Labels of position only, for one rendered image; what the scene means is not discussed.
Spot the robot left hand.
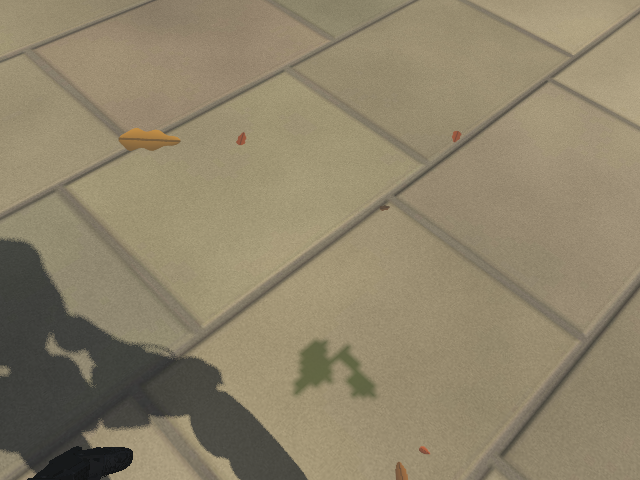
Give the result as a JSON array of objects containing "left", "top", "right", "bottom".
[{"left": 27, "top": 446, "right": 133, "bottom": 480}]

